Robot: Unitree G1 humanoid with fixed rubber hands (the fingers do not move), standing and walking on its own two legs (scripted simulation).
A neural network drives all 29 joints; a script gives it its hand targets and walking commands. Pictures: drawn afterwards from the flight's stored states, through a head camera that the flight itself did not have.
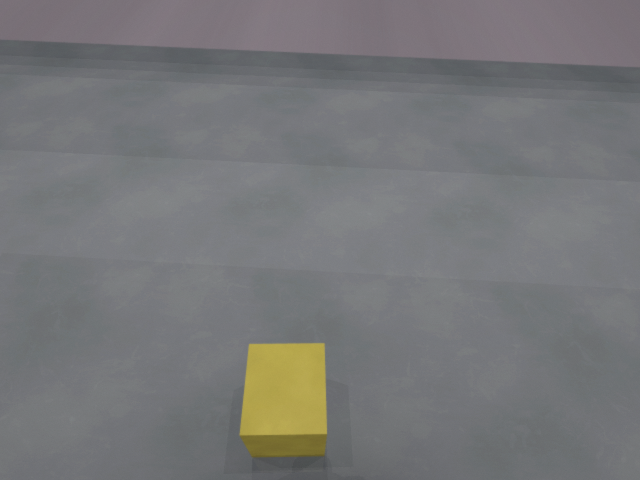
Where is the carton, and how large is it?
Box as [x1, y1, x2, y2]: [240, 343, 326, 456]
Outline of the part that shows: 324,343 249,344 240,436 252,456 307,456 324,454 326,438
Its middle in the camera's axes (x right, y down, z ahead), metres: -0.09 +0.45 +1.07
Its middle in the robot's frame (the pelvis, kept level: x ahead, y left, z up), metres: +0.40 +0.07 -0.64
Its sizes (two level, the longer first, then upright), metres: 0.224 0.203 0.251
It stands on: the floor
